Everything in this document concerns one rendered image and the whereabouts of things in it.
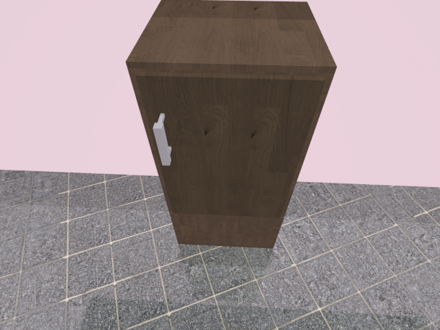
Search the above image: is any cupboard door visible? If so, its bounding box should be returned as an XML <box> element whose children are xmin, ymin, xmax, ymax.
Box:
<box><xmin>135</xmin><ymin>71</ymin><xmax>325</xmax><ymax>218</ymax></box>

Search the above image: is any handle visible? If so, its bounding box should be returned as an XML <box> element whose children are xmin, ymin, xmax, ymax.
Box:
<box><xmin>153</xmin><ymin>113</ymin><xmax>172</xmax><ymax>166</ymax></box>

